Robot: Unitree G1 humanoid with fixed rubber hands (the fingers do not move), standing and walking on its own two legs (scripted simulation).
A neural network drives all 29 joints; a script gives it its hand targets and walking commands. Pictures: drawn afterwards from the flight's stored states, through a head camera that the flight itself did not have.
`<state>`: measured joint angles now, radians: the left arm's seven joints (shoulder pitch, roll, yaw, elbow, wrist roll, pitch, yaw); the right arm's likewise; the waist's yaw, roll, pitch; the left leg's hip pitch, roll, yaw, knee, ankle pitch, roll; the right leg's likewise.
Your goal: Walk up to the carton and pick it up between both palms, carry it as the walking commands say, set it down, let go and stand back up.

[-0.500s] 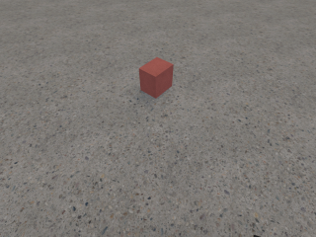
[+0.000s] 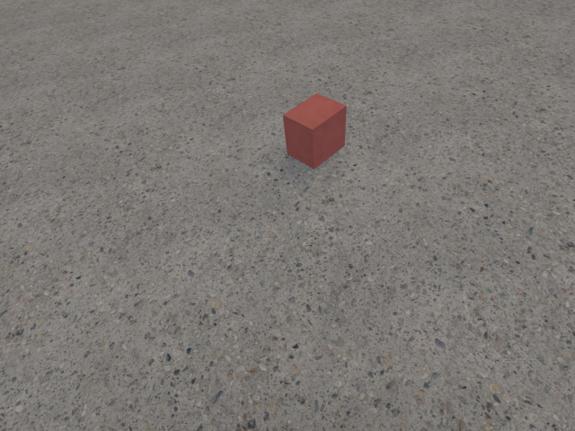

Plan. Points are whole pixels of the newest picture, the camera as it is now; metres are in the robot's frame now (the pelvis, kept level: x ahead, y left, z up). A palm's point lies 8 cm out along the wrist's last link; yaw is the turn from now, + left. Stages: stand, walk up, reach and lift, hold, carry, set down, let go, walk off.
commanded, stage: walk up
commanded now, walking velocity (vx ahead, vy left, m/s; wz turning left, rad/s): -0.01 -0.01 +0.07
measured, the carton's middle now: (315, 131) +1.63 -0.10 -0.65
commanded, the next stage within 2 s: none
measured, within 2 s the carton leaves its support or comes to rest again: neither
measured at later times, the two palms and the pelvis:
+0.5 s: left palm out of the picture +0.13 +0.23 -0.14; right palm out of the picture +0.04 -0.25 -0.15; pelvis +0.09 -0.03 -0.01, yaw +8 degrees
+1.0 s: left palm (148, 388) +0.25 +0.28 -0.15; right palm (405, 284) +0.40 -0.18 -0.12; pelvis +0.28 +0.04 +0.00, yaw +14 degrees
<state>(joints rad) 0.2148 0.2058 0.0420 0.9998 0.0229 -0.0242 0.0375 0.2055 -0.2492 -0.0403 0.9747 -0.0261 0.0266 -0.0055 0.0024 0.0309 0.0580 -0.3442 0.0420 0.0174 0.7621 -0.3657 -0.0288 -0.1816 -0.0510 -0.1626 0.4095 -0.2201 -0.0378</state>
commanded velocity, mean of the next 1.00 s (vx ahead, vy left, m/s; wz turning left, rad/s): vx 0.32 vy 0.00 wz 0.24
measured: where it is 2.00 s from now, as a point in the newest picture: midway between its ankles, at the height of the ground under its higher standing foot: (299, 373)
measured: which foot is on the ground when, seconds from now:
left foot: up 0.00-0.10, down 0.12-0.42, up 0.44-0.78, down 0.80-1.00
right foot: down 0.00-0.12, up 0.14-0.38, down 0.40-0.80, up 0.82-1.00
